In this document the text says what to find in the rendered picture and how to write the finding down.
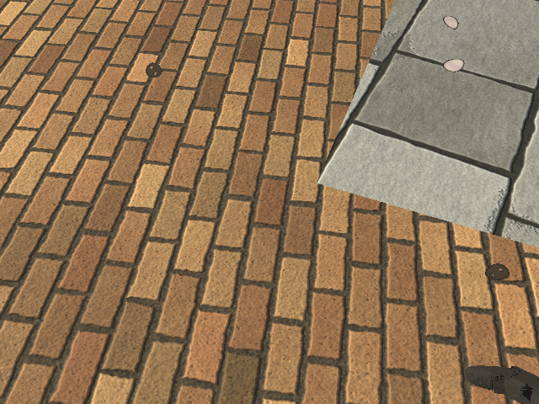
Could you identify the robot right hand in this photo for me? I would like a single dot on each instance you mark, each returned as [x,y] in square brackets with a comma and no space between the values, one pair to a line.
[516,383]

